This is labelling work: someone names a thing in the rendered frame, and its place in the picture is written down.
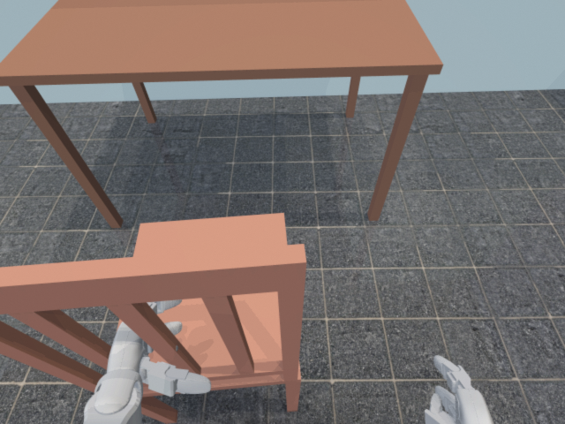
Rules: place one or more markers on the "chair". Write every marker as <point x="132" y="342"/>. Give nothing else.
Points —
<point x="242" y="290"/>

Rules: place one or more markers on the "robot left forearm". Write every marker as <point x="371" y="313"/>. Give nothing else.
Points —
<point x="116" y="399"/>

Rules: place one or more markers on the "robot right hand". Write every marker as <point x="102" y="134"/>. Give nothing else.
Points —
<point x="466" y="407"/>

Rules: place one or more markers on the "robot left hand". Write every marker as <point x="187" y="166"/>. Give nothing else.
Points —
<point x="128" y="351"/>

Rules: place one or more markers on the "table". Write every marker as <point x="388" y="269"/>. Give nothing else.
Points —
<point x="136" y="41"/>

